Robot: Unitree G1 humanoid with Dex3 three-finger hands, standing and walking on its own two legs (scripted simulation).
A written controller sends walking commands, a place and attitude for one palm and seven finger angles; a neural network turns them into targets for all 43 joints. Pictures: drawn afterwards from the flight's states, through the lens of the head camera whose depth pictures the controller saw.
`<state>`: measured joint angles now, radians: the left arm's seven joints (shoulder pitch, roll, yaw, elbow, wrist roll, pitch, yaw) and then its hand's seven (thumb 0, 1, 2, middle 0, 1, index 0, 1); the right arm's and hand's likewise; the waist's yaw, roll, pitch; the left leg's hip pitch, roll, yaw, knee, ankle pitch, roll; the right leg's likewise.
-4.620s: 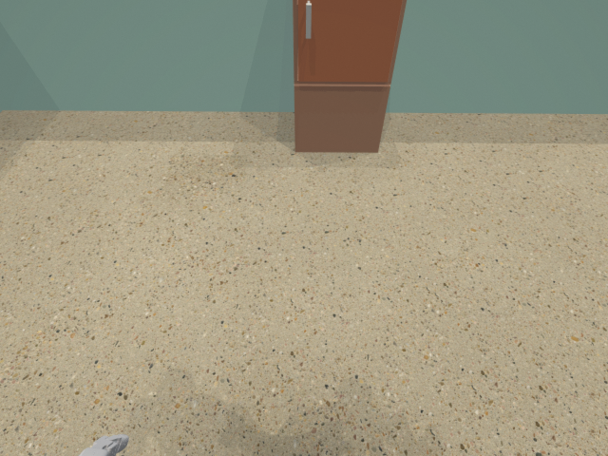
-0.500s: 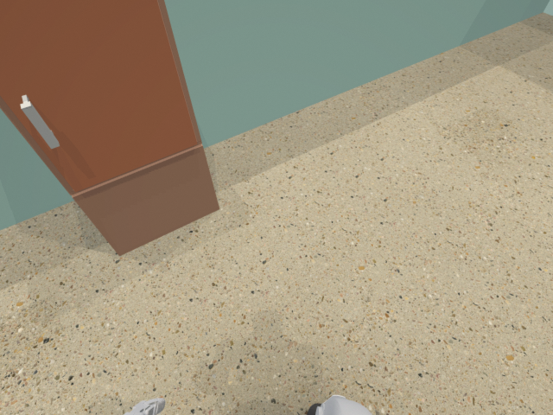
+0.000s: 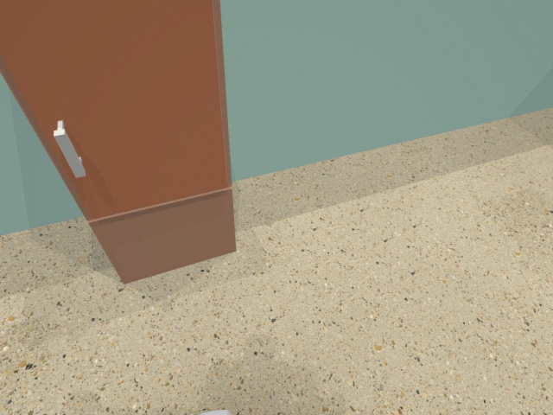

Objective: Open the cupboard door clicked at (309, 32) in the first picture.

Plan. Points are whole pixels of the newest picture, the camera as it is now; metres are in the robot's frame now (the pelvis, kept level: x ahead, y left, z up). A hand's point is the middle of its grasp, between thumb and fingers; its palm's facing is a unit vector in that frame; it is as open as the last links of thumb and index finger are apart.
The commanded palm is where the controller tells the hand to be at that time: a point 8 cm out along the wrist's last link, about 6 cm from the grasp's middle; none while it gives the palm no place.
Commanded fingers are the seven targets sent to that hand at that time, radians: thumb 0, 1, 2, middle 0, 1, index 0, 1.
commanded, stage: turn to face it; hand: left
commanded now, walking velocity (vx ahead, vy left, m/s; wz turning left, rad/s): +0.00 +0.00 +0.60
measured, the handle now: (70, 149) +0.65 +0.54 -0.05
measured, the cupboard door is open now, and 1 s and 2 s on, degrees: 0 0 0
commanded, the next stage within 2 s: take the last steps up to it in 0.64 s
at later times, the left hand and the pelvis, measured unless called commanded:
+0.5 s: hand out of the picture +0.07 +0.16 -0.13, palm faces +0.26 -0.91 -0.31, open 7.4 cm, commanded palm none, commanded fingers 0.00 0.90 0.90 -0.20 -0.30 -0.20 -0.30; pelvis +0.02 -0.06 +0.01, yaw +15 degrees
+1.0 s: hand out of the picture -0.11 +0.14 -0.17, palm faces +0.47 -0.86 -0.21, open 7.4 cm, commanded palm none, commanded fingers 0.00 0.90 0.90 -0.20 -0.30 -0.20 -0.30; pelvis +0.00 -0.03 +0.01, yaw +24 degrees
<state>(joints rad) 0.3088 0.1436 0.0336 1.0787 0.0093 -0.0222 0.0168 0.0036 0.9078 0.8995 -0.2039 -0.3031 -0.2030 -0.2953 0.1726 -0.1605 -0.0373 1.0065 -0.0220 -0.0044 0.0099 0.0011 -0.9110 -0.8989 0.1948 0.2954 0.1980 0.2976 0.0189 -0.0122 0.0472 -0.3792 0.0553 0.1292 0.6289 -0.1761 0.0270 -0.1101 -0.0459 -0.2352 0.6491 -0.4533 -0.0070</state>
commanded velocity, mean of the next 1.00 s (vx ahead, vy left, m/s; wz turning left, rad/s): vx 0.08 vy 0.02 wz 0.34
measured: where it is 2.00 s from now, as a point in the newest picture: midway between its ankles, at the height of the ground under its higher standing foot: outside the picture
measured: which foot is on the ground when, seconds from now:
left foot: down 0.00-0.44, up 0.46-0.88, down 0.90-1.00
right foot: up 0.00-0.40, down 0.42-0.90, up 0.92-1.00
